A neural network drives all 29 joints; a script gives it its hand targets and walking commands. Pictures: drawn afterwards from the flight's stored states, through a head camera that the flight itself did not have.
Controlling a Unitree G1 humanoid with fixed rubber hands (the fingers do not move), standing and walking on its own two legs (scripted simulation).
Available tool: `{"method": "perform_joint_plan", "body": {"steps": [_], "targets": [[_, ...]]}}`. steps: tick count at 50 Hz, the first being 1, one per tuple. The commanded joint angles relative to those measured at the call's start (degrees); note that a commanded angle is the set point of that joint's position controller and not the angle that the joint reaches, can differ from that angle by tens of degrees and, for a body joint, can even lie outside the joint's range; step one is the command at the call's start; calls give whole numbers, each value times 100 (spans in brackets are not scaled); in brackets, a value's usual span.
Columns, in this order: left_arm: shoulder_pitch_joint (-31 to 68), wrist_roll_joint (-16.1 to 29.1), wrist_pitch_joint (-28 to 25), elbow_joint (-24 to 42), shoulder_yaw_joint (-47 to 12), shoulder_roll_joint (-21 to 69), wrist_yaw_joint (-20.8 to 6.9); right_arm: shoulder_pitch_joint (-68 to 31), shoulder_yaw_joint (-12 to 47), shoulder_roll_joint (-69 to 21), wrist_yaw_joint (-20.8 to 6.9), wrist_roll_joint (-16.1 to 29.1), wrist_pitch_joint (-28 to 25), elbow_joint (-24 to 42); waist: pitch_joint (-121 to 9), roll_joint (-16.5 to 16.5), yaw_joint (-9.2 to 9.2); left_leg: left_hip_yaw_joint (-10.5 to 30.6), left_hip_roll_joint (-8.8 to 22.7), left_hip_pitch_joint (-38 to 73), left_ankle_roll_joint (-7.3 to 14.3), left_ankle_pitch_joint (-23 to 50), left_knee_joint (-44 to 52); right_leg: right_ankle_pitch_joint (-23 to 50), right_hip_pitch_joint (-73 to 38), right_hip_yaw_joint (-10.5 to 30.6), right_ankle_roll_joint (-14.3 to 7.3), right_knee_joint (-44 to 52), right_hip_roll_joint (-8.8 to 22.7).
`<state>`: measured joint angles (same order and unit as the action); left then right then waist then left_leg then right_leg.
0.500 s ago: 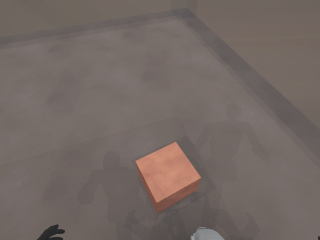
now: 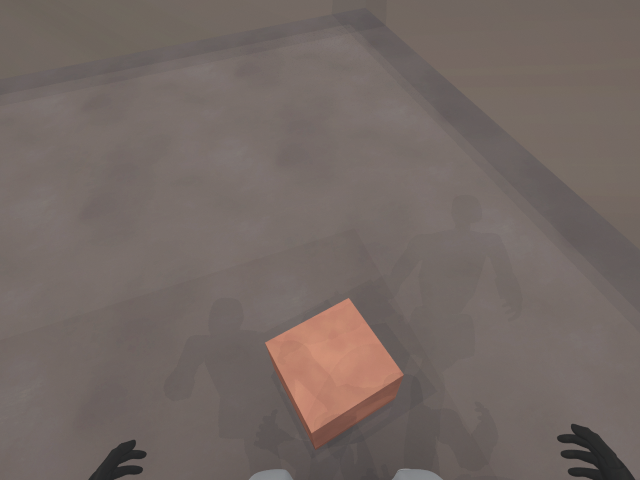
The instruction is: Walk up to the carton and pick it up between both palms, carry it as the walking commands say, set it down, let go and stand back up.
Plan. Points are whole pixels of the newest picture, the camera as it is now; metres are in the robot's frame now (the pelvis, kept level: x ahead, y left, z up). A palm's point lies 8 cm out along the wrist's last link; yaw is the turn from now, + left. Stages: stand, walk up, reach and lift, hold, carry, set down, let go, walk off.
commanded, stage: walk up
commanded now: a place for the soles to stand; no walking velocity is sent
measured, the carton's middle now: (332, 371) +0.47 +0.03 -0.65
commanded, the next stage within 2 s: none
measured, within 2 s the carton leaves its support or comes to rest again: neither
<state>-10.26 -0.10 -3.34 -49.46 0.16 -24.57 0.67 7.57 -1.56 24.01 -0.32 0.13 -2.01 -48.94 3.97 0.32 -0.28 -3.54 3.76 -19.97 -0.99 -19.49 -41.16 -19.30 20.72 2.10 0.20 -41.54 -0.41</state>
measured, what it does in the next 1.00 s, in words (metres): steps to the right, turning left: right foot, then left foot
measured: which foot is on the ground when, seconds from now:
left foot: down 0.00-0.58, up 0.60-0.80, down 0.82-1.00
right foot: down 0.00-0.26, up 0.28-0.56, down 0.58-0.82, up 0.84-1.00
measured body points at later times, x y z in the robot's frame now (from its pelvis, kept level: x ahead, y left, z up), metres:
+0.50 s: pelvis +0.00 -0.06 +0.01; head +0.04 -0.03 +0.45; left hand +0.16 +0.30 -0.08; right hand +0.03 -0.46 -0.04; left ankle +0.03 +0.13 -0.71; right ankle +0.05 -0.22 -0.68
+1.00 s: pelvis +0.04 -0.21 -0.01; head +0.05 -0.18 +0.44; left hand +0.02 +0.15 -0.11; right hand +0.26 -0.52 -0.06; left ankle +0.05 -0.06 -0.72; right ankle +0.11 -0.33 -0.70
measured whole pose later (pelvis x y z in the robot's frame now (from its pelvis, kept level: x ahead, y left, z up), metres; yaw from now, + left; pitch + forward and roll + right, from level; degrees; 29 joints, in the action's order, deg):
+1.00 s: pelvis +0.04 -0.21 -0.01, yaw +21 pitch -1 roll -1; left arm -14.7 -1.8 3.0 -40.6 5.7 -27.6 -2.9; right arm 17.6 -3.7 30.0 3.8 -1.7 -4.2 -42.0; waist 4.2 2.1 0.1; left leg 3.9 1.0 -25.8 0.3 -19.2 -46.1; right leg -28.2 25.7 -0.6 -0.6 -54.2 1.7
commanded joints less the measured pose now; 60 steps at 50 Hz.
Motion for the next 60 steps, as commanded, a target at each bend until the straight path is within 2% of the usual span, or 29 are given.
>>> {"method": "perform_joint_plan", "body": {"steps": [1,13,14,15,16,18,21,26,28,29,30,31,33,35,37,39,40,41,42,43,44,47,49,51,52,53,54,56,60], "targets": [[137,7,-54,-6,251,-1099,31,-139,-246,1068,17,21,-29,20,-629,-80,34,663,537,535,583,969,953,1397,-155,628,-377,861,473],[828,3,31,-779,131,-989,-20,-833,-114,993,-26,17,29,-816,-533,33,10,485,513,1065,338,649,1933,1238,-564,811,-214,1923,604],[1384,-566,353,154,590,-1566,-327,955,-592,2053,245,1,-95,-925,-470,669,465,1755,1116,1400,774,532,2217,216,268,-124,-323,374,168],[1308,-526,527,423,538,-1212,-432,1390,-808,2549,380,-74,-176,-913,-353,-274,582,3034,2011,2426,1333,946,2460,-743,1923,-27,-131,-652,56],[1175,-565,643,642,578,-1121,-457,1491,-874,2504,508,-92,-249,-713,-400,-119,455,3351,2411,2427,1556,1094,2376,-792,2414,491,-53,-1446,382],[883,-527,742,854,668,-1118,-556,1215,-833,2162,636,-96,-326,-360,-340,47,154,2770,2013,1714,1401,913,2178,-469,2210,719,-8,-1944,632],[707,-516,847,1149,761,-1049,-711,1013,-796,2086,647,-189,-344,-14,-256,-477,33,1831,1271,277,1101,787,1884,-357,1096,402,79,-1721,426],[838,-477,890,1653,910,-1182,-781,1459,-869,2493,661,-283,-329,387,-396,-1272,141,2056,1198,-301,1218,167,1487,-843,575,82,47,-1102,283],[300,-457,837,1598,984,-1247,-770,1344,-817,2515,670,-292,-294,588,-584,-1443,-164,1830,1071,-890,1132,373,1152,-1000,-301,-236,-91,-353,111],[-352,-474,781,1424,1074,-1372,-734,1394,-715,2299,673,-326,-261,658,-768,-888,-496,1350,646,-1733,889,153,369,-885,-1507,-269,-223,396,-26],[-903,-560,716,1372,1187,-1823,-661,1568,-521,1764,685,-289,-230,750,-651,1055,-837,566,-342,-2782,567,-728,-1307,-2070,-1862,1208,-583,2015,879],[-514,-468,680,1529,1241,-2294,-608,954,-495,1659,820,-187,-212,945,-304,1653,-798,487,-663,-3380,354,-1662,-2064,-2851,-1050,3105,-1151,2953,2272],[49,-363,648,1586,1182,-1807,-529,1361,-616,1956,843,-106,-228,513,-157,877,-276,765,-297,-2316,270,-1250,-2794,-1457,-396,2034,-1466,2485,1967],[476,-330,681,1690,1098,-1454,-499,2120,-673,1962,736,-63,-247,158,-159,981,73,344,-39,-1401,163,-741,-2027,-998,-108,1011,-1381,1977,1458],[409,-388,686,1708,998,-1334,-484,2187,-662,1743,629,-52,-258,140,-77,1164,86,163,-77,-607,239,-691,-1026,-152,147,686,-1475,1797,1476],[309,-301,717,1639,846,-1245,-460,2328,-554,1426,576,-58,-321,148,-261,753,238,164,-227,511,426,-84,259,206,402,342,-1368,1076,1393],[128,-226,713,1605,757,-1089,-447,2407,-581,1478,580,-147,-376,193,-366,331,315,459,-256,1164,495,44,831,82,719,135,-1093,325,1265],[-18,-160,652,1656,660,-798,-412,2433,-678,1878,629,-269,-425,333,-535,-619,391,2000,522,1663,804,-701,1476,-171,1310,-219,-601,-864,886],[-84,-169,648,1791,608,-727,-409,2210,-754,2389,640,-248,-450,580,-458,-1409,288,4553,1924,1653,1557,-743,2092,-1432,2392,-133,-165,-1600,199],[26,-248,694,1666,716,-1173,-344,2092,-729,2283,630,-125,-421,637,-541,-543,268,4359,2014,1183,1784,-615,1940,-1449,1964,414,-97,-2152,443],[-68,-213,688,1574,761,-1244,-343,1804,-664,2157,636,-95,-402,710,-366,-401,146,3877,1784,737,1762,-493,1764,-1178,1754,366,-63,-2371,500],[-551,-216,615,1239,801,-1209,-353,1107,-558,1927,495,-156,-303,894,-251,-862,-28,2452,948,-397,1392,14,1345,-947,836,-39,-57,-1867,390],[-712,-133,528,1125,804,-1108,-329,975,-550,1868,368,-208,-221,969,-268,-1168,-19,2053,677,-975,1287,23,1137,-976,99,-404,-61,-1110,141],[-950,-143,396,944,830,-1108,-226,761,-490,1706,268,-206,-97,1058,-178,-985,-195,1669,271,-1496,970,-227,505,-500,-640,-739,-123,108,-134],[-1010,-214,322,940,859,-1295,-166,856,-410,1404,250,-186,-43,1104,-37,-108,-238,1426,-117,-1688,784,-355,-387,-1050,-536,93,-260,1055,295],[-769,-268,219,1139,936,-1922,-111,758,-342,1062,267,-109,-32,1229,41,1342,-265,941,-979,-2271,413,-922,-1798,-2211,-155,2967,-811,2474,2011],[-522,-238,146,1188,943,-2081,-122,548,-487,1530,334,-103,18,1164,22,713,-261,1421,-729,-1983,277,-1250,-2653,-1570,255,3595,-1345,2608,2675],[-181,-144,97,1073,838,-1738,-70,928,-527,1604,287,-96,11,941,158,312,27,1284,-454,-1740,271,-972,-2830,-988,214,2470,-1370,2017,2219],[-549,-180,5,932,767,-1676,-56,874,-465,1353,79,-80,18,775,91,908,-203,938,-448,-1457,222,-906,-1577,98,-473,1266,-1087,1692,1749]]}}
